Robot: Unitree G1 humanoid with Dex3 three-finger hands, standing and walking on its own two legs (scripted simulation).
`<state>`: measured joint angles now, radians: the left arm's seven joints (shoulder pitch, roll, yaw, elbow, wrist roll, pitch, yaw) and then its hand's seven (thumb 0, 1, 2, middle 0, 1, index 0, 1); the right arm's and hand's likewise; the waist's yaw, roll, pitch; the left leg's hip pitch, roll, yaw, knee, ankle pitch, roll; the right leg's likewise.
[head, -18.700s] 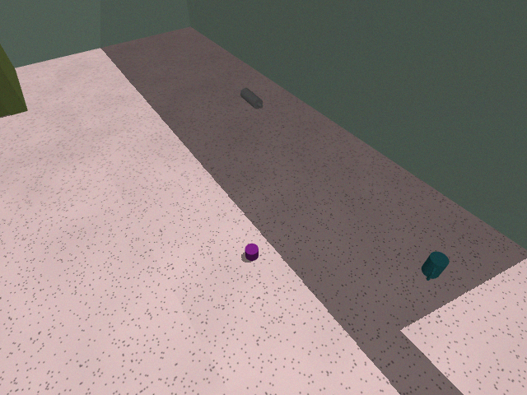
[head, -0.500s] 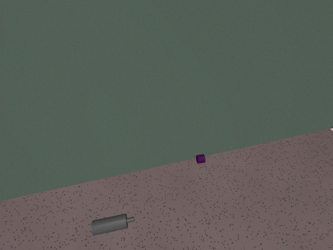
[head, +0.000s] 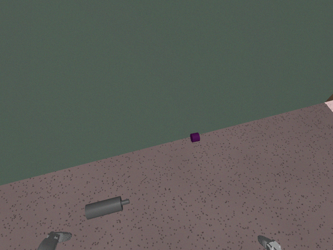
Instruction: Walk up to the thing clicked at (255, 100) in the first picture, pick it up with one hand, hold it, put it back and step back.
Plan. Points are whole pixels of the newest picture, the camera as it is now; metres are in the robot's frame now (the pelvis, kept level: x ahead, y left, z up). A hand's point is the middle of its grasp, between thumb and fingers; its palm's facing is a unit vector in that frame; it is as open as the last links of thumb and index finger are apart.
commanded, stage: rise first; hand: left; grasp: from above
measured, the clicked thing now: (108, 206) +0.44 +0.31 -0.70
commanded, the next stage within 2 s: none
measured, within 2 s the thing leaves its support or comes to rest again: neither
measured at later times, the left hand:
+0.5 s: hand out of the picture +0.14 +0.27 -0.19, palm faces -0.14 -0.87 -0.48, open 14.1 cm
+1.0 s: hand out of the picture +0.19 +0.32 -0.32, palm faces -0.37 -0.60 -0.71, open 14.1 cm
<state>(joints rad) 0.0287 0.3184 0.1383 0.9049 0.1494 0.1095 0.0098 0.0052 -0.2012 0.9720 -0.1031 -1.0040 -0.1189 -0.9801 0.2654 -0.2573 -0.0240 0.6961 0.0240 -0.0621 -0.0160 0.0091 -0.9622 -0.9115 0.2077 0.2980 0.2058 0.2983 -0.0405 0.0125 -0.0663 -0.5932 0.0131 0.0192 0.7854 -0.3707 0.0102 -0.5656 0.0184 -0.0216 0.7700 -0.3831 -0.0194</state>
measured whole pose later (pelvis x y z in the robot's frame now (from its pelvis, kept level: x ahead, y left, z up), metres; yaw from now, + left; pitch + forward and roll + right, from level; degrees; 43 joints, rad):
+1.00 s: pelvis -0.04 +0.00 -0.18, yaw +0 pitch +30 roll -2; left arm -0.06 0.51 0.18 0.68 0.54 -0.06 0.04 0.00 -0.56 0.96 -0.12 -1.07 -0.13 -1.05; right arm 0.10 -0.30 -0.03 0.62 0.00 -0.23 0.01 0.01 -0.96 -0.91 0.21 0.30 0.21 0.30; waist -0.03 0.00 -0.18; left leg -1.55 0.02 -0.01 1.67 -0.65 0.02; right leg -1.50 0.01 -0.06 1.65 -0.67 -0.03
